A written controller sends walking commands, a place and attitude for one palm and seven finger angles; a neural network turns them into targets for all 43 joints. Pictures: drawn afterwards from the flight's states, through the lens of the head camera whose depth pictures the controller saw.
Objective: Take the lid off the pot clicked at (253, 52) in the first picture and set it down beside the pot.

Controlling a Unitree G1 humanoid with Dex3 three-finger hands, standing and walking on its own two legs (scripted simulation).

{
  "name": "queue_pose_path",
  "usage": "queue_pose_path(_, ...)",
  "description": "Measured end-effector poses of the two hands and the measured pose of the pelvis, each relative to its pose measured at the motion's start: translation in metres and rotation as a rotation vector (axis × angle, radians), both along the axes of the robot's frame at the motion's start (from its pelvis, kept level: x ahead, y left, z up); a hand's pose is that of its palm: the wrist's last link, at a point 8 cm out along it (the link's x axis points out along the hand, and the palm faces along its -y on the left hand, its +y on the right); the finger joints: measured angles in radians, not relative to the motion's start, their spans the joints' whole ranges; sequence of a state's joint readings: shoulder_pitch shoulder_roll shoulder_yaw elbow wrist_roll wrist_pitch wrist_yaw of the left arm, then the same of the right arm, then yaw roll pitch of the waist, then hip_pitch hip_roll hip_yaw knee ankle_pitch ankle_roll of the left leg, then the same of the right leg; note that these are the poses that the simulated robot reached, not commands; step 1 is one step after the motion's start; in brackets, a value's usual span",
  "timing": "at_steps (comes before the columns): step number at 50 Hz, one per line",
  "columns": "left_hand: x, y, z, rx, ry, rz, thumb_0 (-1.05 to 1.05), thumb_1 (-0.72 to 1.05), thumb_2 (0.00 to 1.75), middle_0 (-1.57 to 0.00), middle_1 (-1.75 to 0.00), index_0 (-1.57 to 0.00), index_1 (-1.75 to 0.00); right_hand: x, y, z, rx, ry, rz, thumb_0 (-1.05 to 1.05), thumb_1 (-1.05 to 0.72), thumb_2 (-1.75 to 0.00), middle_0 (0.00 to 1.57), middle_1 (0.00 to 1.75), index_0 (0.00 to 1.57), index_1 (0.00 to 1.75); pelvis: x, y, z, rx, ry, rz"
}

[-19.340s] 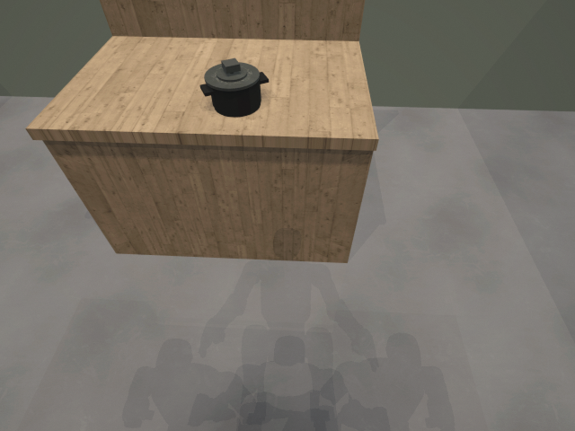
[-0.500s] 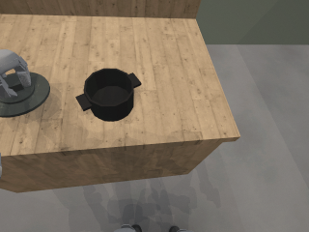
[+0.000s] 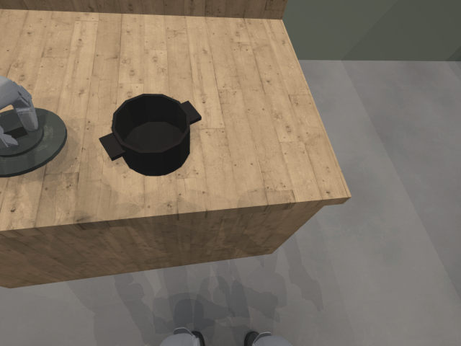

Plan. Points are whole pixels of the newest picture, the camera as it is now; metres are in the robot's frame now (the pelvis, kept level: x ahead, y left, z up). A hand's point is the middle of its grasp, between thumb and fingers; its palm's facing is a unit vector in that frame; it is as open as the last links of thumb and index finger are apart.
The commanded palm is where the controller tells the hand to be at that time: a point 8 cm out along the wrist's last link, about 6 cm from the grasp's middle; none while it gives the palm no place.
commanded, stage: lower the lid onto the table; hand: left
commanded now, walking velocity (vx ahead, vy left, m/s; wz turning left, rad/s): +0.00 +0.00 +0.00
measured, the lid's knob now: (8, 127) +0.49 +0.35 +0.03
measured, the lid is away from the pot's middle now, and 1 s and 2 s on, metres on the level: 0.24 0.25 0.26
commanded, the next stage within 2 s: open the fingers wide in 0.76 s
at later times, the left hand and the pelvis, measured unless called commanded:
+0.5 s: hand (1, 146) +0.46 +0.35 +0.02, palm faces -0.47 -0.12 -0.87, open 6.6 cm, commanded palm +0.53 +0.34 +0.08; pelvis -0.01 +0.01 -0.01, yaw +0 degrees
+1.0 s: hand (11, 156) +0.46 +0.35 -0.01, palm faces -0.42 -0.13 -0.90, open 6.5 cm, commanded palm +0.49 +0.32 +0.05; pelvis -0.02 +0.03 -0.02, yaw -1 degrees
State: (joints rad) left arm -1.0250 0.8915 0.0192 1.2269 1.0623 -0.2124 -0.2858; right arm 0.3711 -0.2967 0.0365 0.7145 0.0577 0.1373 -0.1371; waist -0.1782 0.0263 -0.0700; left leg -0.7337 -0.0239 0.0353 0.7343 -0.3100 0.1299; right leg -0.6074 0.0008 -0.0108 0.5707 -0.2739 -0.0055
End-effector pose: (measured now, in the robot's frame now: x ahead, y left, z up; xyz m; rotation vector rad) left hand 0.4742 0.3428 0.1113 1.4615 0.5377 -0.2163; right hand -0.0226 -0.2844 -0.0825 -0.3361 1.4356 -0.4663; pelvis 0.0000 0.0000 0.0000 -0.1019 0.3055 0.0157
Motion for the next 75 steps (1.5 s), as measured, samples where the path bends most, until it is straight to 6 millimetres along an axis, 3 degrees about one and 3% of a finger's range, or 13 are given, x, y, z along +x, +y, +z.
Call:
queue_pose_path(21,-0.008,0.013,-0.027,-0.013,0.018,-0.017,0.02,0.27,0.76,-0.57,-0.97,-0.77,-1.06,-0.005,0.008,-0.007,-0.012,0.033,0.002,0.01,-0.9,-0.9,0.2,0.3,0.2,0.3,-0.007,0.007,-0.011,-0.022,0.032,0.001)
queue_pose_path(43,0.0,0.012,-0.059,-0.015,-0.01,-0.036,0.02,0.26,0.76,-0.57,-0.97,-0.78,-1.06,-0.024,0.029,-0.015,-0.019,0.053,-0.01,0.01,-0.9,-0.9,0.2,0.3,0.2,0.3,-0.017,0.023,-0.025,-0.049,0.072,0.003)
queue_pose_path(48,-0.009,0.015,-0.065,-0.042,-0.044,-0.003,0.02,0.28,0.76,-0.55,-0.97,-0.78,-1.07,-0.024,0.036,-0.018,0.024,0.059,-0.018,0.01,-0.9,-0.9,0.2,0.3,0.2,0.3,-0.017,0.027,-0.024,-0.052,0.068,0.001)
queue_pose_path(65,-0.032,0.02,-0.056,-0.005,-0.031,0.029,-0.01,0.31,0.78,-0.53,-0.95,-0.7,-1.03,0.006,0.035,-0.024,0.049,-0.025,0.064,0.01,-0.9,-0.9,0.2,0.3,0.2,0.3,-0.025,0.026,-0.025,-0.046,0.04,0.044)
queue_pose_path(75,-0.035,0.018,-0.053,0.007,-0.027,0.028,0.0,0.23,0.77,-0.49,-0.92,-0.59,-0.96,0.006,0.025,-0.023,0.036,-0.027,0.078,0.01,-0.9,-0.9,0.2,0.3,0.2,0.3,-0.027,0.02,-0.027,-0.045,0.04,0.049)
